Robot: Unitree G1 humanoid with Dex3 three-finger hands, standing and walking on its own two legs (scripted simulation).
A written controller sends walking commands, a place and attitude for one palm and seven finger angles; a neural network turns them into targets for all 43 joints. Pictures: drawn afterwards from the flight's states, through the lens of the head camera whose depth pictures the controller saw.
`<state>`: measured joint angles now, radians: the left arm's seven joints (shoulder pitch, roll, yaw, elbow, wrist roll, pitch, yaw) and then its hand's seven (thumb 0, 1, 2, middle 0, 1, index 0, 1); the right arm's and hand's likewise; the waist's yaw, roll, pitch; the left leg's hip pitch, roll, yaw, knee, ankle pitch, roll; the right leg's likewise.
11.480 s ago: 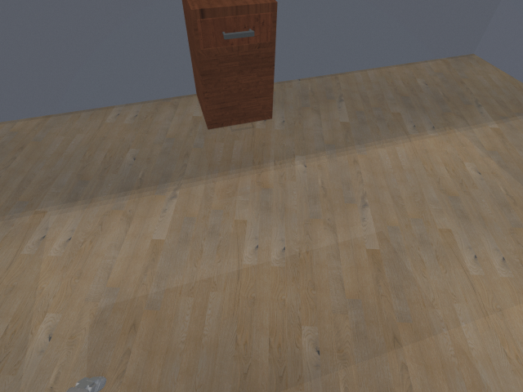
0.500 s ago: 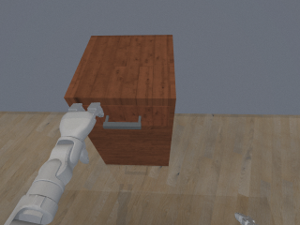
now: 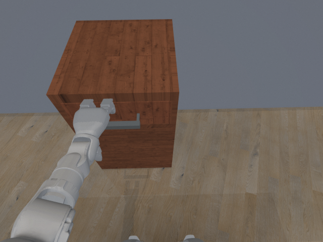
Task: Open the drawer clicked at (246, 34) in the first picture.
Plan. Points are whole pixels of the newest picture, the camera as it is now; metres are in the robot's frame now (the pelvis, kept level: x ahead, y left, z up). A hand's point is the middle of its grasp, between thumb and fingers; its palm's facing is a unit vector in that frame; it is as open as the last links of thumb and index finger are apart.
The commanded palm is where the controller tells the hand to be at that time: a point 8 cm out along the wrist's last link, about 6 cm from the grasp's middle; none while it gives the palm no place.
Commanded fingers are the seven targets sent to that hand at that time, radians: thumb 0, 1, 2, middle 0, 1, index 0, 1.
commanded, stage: move the hooked fingers above the handle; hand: left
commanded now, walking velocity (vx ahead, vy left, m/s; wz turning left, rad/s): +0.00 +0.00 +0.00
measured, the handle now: (118, 120) +0.54 +0.16 -0.14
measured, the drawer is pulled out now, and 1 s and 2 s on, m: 0.00 0.00 0.00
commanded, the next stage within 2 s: lower the fingers behind the handle in 1.16 s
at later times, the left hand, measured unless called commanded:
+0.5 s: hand (118, 123) +0.49 +0.14 -0.08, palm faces -0.05 +0.00 -1.00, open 13.8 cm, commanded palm +0.47 +0.15 -0.03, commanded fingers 0.00 -0.50 0.30 -0.30 -1.20 -0.30 -1.20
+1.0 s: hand (118, 122) +0.49 +0.14 -0.08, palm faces -0.04 -0.02 -1.00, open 13.8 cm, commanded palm +0.47 +0.14 -0.03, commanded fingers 0.00 -0.50 0.30 -0.30 -1.20 -0.30 -1.20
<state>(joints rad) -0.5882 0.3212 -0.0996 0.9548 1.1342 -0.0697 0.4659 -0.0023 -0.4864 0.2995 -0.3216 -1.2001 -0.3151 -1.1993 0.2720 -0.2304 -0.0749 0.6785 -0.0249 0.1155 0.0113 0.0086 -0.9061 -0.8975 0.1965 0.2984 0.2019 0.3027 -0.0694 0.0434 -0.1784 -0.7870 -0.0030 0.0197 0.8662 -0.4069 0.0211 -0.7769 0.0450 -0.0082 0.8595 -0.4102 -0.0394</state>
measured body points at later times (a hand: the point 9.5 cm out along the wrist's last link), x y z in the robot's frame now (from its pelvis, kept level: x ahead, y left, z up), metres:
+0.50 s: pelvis -0.02 +0.01 -0.05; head +0.12 +0.01 +0.37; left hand +0.49 +0.14 -0.03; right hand -0.04 -0.26 -0.18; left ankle +0.00 +0.11 -0.69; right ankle -0.01 -0.10 -0.69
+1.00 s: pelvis -0.02 +0.01 -0.05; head +0.13 +0.01 +0.38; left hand +0.49 +0.14 -0.03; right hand +0.00 -0.26 -0.18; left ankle +0.00 +0.11 -0.69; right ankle -0.01 -0.10 -0.69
